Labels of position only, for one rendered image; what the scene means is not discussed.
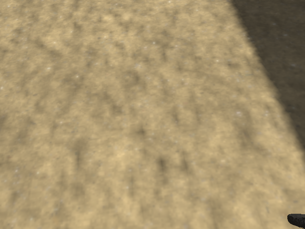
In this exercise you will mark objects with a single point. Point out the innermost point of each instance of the right robot hand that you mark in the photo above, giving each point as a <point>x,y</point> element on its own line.
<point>297,220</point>

